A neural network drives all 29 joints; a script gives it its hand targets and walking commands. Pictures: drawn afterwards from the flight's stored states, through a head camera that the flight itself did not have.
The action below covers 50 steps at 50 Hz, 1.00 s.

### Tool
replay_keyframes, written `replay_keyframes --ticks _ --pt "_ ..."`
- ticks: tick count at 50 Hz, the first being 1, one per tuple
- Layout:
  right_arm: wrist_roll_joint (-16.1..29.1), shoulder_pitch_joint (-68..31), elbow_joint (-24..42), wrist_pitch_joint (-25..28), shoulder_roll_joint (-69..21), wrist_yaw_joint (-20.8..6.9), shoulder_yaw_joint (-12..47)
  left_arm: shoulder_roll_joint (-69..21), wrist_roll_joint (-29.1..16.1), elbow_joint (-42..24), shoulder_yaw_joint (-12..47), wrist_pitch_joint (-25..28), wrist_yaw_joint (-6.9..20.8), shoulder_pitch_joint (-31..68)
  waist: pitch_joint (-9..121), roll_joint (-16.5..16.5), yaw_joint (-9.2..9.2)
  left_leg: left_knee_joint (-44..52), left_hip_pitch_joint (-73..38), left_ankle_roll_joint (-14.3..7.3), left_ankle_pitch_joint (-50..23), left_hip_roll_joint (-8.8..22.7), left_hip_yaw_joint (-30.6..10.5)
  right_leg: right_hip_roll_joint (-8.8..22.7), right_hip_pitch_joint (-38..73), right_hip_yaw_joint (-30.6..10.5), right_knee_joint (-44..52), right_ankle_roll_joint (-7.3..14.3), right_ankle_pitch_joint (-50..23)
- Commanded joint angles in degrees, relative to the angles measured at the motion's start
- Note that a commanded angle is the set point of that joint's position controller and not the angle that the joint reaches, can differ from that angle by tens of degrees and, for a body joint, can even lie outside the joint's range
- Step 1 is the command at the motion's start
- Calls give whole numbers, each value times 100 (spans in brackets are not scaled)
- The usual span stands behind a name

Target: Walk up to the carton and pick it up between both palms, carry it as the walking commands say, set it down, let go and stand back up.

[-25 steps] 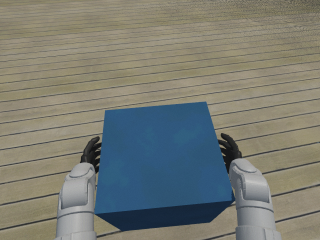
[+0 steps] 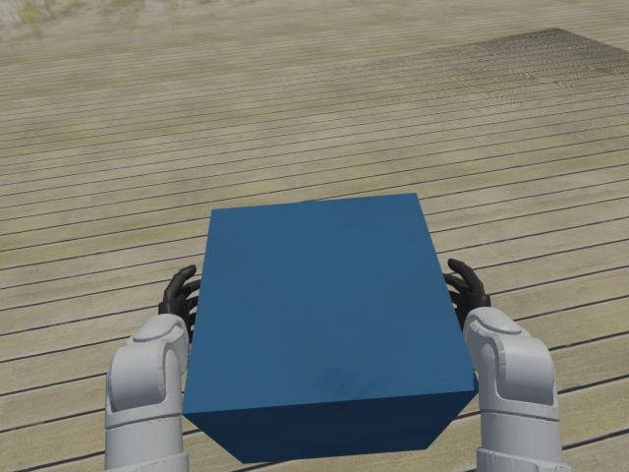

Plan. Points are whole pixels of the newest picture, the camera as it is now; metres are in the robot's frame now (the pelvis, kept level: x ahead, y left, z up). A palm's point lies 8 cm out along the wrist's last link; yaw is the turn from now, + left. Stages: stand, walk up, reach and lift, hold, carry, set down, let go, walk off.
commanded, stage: carry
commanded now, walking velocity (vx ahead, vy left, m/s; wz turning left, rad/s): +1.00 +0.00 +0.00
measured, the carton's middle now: (324, 336) +0.30 +0.00 +0.03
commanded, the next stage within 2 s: none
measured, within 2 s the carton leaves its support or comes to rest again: neither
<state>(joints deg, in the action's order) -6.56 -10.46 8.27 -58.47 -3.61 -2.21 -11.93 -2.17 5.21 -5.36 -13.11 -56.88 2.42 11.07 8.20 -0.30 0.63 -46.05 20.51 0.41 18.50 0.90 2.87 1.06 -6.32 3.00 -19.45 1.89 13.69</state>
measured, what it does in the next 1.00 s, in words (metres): walks ahead: left foot, then right foot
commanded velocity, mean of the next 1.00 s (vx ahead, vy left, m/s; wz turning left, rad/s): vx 1.00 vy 0.00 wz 0.00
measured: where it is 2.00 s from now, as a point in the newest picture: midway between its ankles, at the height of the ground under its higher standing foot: (316, 212)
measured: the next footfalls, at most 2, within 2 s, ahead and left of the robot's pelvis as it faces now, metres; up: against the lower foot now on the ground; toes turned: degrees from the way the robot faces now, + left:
left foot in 0.26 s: +0.26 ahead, +0.14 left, +0.00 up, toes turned +7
right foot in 0.62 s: +0.62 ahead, -0.11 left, +0.00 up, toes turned -4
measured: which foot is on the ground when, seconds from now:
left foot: up 0.00-0.24, down 0.26-0.68, up 0.70-1.00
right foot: down 0.00-0.26, up 0.28-0.60, down 0.62-1.00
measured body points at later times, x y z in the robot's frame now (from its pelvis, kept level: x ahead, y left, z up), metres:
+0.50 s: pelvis +0.31 +0.03 -0.02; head +0.28 +0.03 +0.43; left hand +0.56 +0.21 +0.06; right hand +0.56 -0.15 +0.07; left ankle +0.22 +0.13 -0.75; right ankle +0.35 -0.11 -0.70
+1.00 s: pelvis +0.75 +0.01 -0.02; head +0.72 -0.03 +0.43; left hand +0.99 +0.19 +0.08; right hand +1.01 -0.17 +0.06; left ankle +0.86 +0.15 -0.72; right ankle +0.58 -0.10 -0.75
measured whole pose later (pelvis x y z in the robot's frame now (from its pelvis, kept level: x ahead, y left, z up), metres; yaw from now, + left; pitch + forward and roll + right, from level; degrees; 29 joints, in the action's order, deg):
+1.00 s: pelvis +0.75 +0.01 -0.02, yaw +3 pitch +1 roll +2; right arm -0.8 -3.2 25.8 -69.7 -6.6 3.7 -11.8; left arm -5.0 -0.1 -25.5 -12.0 -67.1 -1.8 -0.5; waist 6.9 -2.7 0.5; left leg -37.1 29.1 1.3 8.9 4.1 8.3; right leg 3.4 10.4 6.6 -10.5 0.2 21.4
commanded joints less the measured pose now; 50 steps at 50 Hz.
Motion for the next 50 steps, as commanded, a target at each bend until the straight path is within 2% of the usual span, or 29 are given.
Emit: replay_keyframes --ticks 1,3,9,11,12,13,14,15,16,17,18,19,23,26,28,29,30,31,32,33,34,35,36,38,40,44,46,47,50 --pt "1647 -2260 1086 -564 -4254 -278 4229 -4423 -1759 -1473 4077 -671 320 2349 199 647 -165 -75 2341 274 -298 371 121 1759 1105 -2126 1826 786 2288" --pt "1803 -2266 1452 -768 -4512 -127 4360 -4292 -1916 -2134 4148 -839 195 2368 160 1056 -131 280 2313 289 -592 472 173 1648 1268 -1789 1915 741 1998" --pt "1836 -1911 1967 -1132 -4379 98 4217 -4052 -2080 -2922 4245 -1251 -15 2398 152 1055 -170 1623 1657 153 -992 242 592 1595 1423 -1122 1505 726 508" --pt "1913 -1824 2227 -1164 -4326 164 4095 -3931 -2166 -3150 4398 -1302 -82 2331 630 887 -57 2509 108 -19 -768 11 845 1407 1204 -391 227 462 -2462" --pt "1926 -1474 1944 -1228 -4201 177 3974 -3740 -2116 -3144 4378 -1358 -171 2233 1538 64 112 2803 -1549 -83 -557 -154 862 1106 947 175 -1503 230 -3396" --pt "1917 -1396 2013 -1240 -3933 210 3946 -3469 -1993 -3217 4241 -1392 -198 2131 1972 -852 296 3125 -3417 -464 1275 876 -1150 713 -1061 494 -3621 -144 -2522" --pt "1936 -1785 2230 -1216 -3880 250 3983 -3685 -2007 -3147 4262 -1395 -172 2068 1995 -2013 167 3720 -4186 -956 2148 2042 -3619 -271 -3093 284 -4896 -218 620" --pt "1914 -1644 2370 -1208 -4043 290 4011 -3765 -2155 -3265 4355 -1372 -133 2180 1559 -1489 175 3631 -4292 -1432 1217 2145 -4189 -260 -4185 -370 -5633 -29 1093" --pt "1891 -1569 2171 -1226 -4213 269 4071 -3862 -2181 -3173 4345 -1335 -103 2312 1249 -637 195 3451 -3660 -1429 522 2254 -3581 196 -4286 -669 -5958 53 892" --pt "1945 -1597 2365 -1173 -4294 221 4253 -4043 -2182 -3247 4460 -1279 -52 2242 1296 -83 190 3561 -3290 -1322 985 2342 -3223 482 -4248 -724 -5758 63 445" --pt "2016 -1750 2315 -1167 -4470 191 4353 -4222 -2055 -3064 4343 -1260 -27 2147 1136 119 166 3594 -2991 -1266 1021 2217 -2793 664 -4192 -657 -5370 -30 329" --pt "1912 -1338 2146 -1144 -4245 147 4174 -4316 -2064 -2994 4444 -1247 -24 2082 746 -474 102 3808 -2352 -1079 1132 1994 -2330 774 -4056 -583 -5003 -86 273" --pt "2052 -1256 2453 -1062 -4349 36 4333 -4517 -2018 -3046 4501 -1118 6 1768 564 -563 129 4015 -2294 -1098 346 1886 -1557 598 -3866 -93 -3153 -148 67" --pt "2040 -1152 2235 -996 -4367 -53 4259 -4493 -2049 -3157 4658 -1057 -9 1980 233 -977 170 3873 -2518 -880 -1362 1364 -646 296 -3587 513 -1759 -148 -587" --pt "1995 -1097 2302 -1014 -4364 -24 4239 -4569 -2084 -3089 4624 -1049 -32 1784 464 -994 80 3397 -2341 -679 -3296 1199 -20 -98 -2286 888 -909 -135 -707" --pt "1985 -1145 2379 -985 -4354 -27 4186 -4590 -2195 -3306 4751 -1027 -13 2063 791 -1398 20 3085 -2043 -559 -3735 1305 164 -284 -1457 954 -980 -121 -789" --pt "2098 -1244 2338 -979 -4435 -72 4294 -4522 -2103 -3262 4632 -1019 -24 1965 979 -1433 -46 2359 -2116 -514 -4404 1254 334 -427 -950 1152 -961 -50 -523" --pt "1955 -961 2206 -1034 -4277 -33 4181 -4393 -2106 -3076 4507 -1076 -2 1809 1267 -940 -153 1199 -1642 -435 -4815 1072 648 -499 133 1232 -1121 -13 -375" --pt "1894 -1036 2066 -1086 -4064 3 4113 -4219 -2019 -2885 4403 -1125 -51 1513 1675 -462 -392 -713 -1025 -225 -4414 848 887 -129 1275 480 -641 136 384" --pt "1822 -1073 2051 -1125 -4044 -15 4238 -3953 -1929 -3036 4470 -1100 -54 1753 1975 1349 -342 -2414 758 7 -2874 -18 699 1397 2323 -2816 160 846 2194" --pt "1883 -1329 2606 -1033 -4082 -67 4377 -4357 -2029 -2791 4524 -1073 -17 1524 1607 2058 -227 -2961 2133 -87 248 -615 289 2060 2505 -4188 836 1338 1809" --pt "2072 -1683 2888 -953 -4586 -117 4687 -4634 -2188 -3279 4570 -938 73 1859 1480 1493 -139 -3301 2226 -174 325 3 -387 2107 1994 -3876 702 1225 1209" --pt "2091 -1600 2741 -915 -4825 -161 4663 -4752 -2201 -3344 4652 -971 102 1895 1384 727 -173 -3134 2387 -215 151 283 -418 2156 2005 -3272 628 1082 687" --pt "2056 -1278 2495 -842 -4863 -206 4663 -4792 -2137 -3097 4565 -908 135 1589 1216 560 -82 -2221 1910 -88 -309 637 -364 1745 1362 -2204 935 707 907" --pt "2034 -1323 2476 -843 -5012 -196 4781 -4726 -2186 -3220 4607 -898 198 1597 818 1038 -97 -1576 1949 39 -361 734 -150 1707 1389 -1728 1214 572 753" --pt "1838 -1347 2064 -1035 -4579 -131 4652 -4142 -1993 -2815 4333 -1060 197 1570 -229 987 -141 -132 2130 132 -852 697 196 1782 900 -1234 1948 709 994" --pt "1768 -1177 2010 -1058 -4532 -73 4578 -4095 -2043 -2882 4443 -1099 183 1658 -498 975 -156 914 1772 174 -1049 556 518 1514 875 -678 1827 605 97" --pt "1800 -1398 2182 -1051 -4569 -45 4616 -4179 -2101 -2889 4406 -1101 190 1770 -715 1348 -197 1274 1699 190 -1299 513 735 1311 913 -268 1724 557 -471" --pt "1891 -1448 2344 -1104 -4505 -26 4601 -3901 -2109 -3220 4391 -1155 133 1883 -267 1395 -27 1841 3 -45 -1231 -101 1367 1289 753 237 693 317 -3603"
